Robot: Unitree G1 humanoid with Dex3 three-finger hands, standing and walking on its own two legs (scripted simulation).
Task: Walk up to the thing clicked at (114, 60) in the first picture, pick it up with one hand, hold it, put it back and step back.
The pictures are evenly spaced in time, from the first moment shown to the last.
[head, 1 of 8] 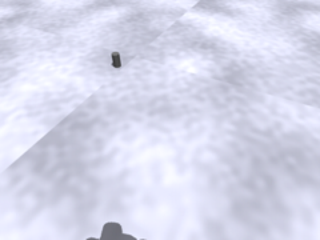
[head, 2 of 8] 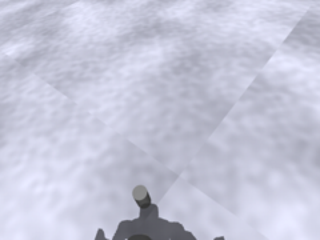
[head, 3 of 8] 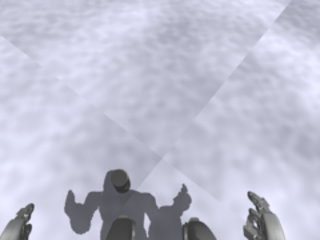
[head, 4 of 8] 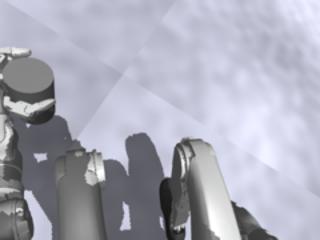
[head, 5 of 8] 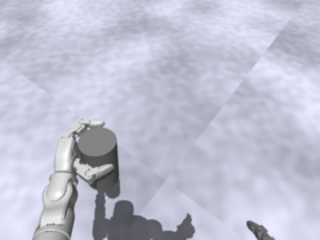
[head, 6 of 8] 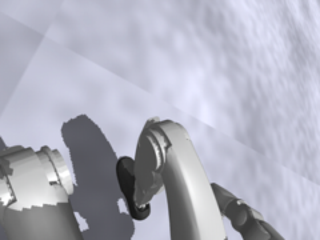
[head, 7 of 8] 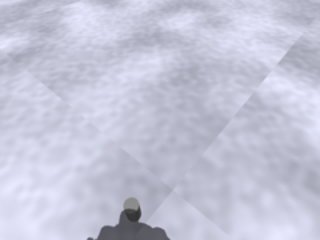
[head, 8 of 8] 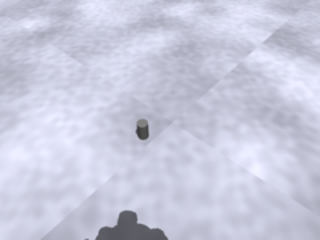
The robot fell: no
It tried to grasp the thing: yes
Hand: left
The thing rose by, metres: 0.68
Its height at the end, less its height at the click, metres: +0.00
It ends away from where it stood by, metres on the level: 0.01
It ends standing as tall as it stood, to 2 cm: yes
